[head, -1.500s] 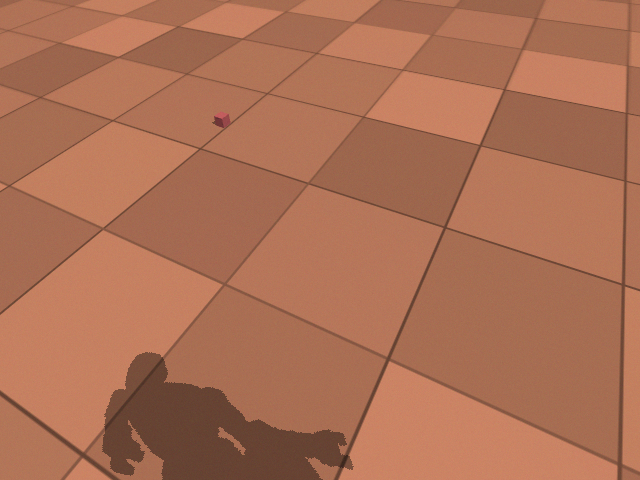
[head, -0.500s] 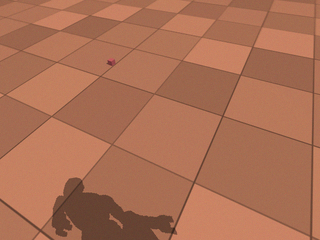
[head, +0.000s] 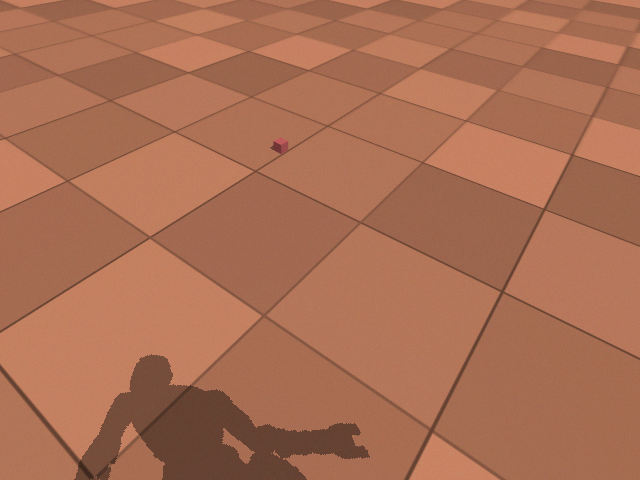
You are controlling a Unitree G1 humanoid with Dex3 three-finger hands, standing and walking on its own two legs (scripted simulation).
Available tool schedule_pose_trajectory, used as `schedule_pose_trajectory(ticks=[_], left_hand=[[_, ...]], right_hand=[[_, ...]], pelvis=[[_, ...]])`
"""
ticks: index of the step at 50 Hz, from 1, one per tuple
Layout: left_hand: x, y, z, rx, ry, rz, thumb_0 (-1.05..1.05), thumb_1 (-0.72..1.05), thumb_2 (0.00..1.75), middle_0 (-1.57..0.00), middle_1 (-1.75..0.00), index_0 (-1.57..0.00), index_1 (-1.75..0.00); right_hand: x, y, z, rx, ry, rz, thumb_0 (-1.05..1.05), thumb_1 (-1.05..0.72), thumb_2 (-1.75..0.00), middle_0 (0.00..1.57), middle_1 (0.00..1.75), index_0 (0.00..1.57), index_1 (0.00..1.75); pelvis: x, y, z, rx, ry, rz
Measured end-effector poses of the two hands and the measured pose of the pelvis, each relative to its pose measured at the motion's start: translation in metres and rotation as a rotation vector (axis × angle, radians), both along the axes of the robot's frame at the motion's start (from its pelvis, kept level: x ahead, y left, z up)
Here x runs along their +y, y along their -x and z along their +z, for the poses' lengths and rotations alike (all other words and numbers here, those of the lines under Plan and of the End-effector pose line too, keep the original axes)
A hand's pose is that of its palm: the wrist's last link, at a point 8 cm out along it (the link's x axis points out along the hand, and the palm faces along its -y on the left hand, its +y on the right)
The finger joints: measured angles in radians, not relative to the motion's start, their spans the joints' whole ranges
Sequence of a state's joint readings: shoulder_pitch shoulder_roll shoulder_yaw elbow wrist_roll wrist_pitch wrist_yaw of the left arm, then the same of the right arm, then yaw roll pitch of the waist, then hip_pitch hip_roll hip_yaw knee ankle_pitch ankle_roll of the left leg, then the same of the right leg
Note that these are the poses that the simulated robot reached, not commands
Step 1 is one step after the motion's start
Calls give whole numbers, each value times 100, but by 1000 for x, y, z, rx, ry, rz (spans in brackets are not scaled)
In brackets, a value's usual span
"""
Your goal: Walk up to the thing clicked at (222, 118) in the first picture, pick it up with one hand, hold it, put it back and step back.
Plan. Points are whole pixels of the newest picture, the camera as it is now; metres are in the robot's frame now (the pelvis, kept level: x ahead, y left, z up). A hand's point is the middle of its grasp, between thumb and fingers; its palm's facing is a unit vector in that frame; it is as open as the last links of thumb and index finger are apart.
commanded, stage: walk up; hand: left
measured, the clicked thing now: (280, 145) +2.08 +0.28 -0.73
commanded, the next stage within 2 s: none
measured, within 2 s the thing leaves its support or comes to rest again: neither
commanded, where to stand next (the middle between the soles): +1.76 +0.01 m, yaw +3 degrees
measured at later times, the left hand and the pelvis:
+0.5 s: hand (183, 309) +0.46 +0.29 -0.13, palm faces -0.09 -0.94 -0.34, open 7.4 cm; pelvis +0.30 +0.03 -0.01, yaw +1 degrees
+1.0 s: hand (167, 260) +0.61 +0.37 -0.17, palm faces +0.07 -0.93 -0.36, open 7.4 cm; pelvis +0.61 +0.08 -0.01, yaw +3 degrees
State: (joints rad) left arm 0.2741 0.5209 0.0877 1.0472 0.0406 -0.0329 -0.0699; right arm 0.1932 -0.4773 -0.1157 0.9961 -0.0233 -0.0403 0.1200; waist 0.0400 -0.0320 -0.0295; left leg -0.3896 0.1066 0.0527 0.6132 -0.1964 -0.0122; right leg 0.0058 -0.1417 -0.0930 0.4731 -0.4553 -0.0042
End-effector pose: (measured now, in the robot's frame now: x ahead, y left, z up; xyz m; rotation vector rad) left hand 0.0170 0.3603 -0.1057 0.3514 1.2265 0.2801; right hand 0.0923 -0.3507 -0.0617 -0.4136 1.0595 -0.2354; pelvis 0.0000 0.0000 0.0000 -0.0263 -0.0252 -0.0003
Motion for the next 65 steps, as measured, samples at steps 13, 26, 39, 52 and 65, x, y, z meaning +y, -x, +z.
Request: schedule_pose_trajectory(ticks=[13,26,39,52,65], left_hand=[[0,-215,16,-135,128,-159,1,90,90,-21,-30,-21,-30],[-33,-456,8,-209,86,-195,1,90,90,-21,-30,-20,-30],[-21,-496,22,-122,74,-19,1,90,90,-21,-30,-21,-30],[54,-617,-19,14,63,22,1,91,90,-20,-30,-20,-30],[37,-831,19,-112,101,-131,1,90,90,-21,-30,-20,-30]], right_hand=[[73,-23,-5,146,-49,-126,1,-90,-90,21,30,20,30],[56,-176,-57,294,-75,-142,1,-90,-90,21,30,20,30],[63,-499,-11,-51,-65,110,1,-91,-90,20,30,20,30],[127,-680,-6,-111,-25,142,0,-91,-90,20,30,20,30],[114,-686,-10,105,-57,-45,1,-90,-90,21,30,20,30]], pelvis=[[45,-123,21,-20,-34,-4],[24,-312,-12,35,4,10],[28,-467,16,-17,3,41],[83,-633,-5,-5,-1,42],[80,-762,19,-22,-47,16]])
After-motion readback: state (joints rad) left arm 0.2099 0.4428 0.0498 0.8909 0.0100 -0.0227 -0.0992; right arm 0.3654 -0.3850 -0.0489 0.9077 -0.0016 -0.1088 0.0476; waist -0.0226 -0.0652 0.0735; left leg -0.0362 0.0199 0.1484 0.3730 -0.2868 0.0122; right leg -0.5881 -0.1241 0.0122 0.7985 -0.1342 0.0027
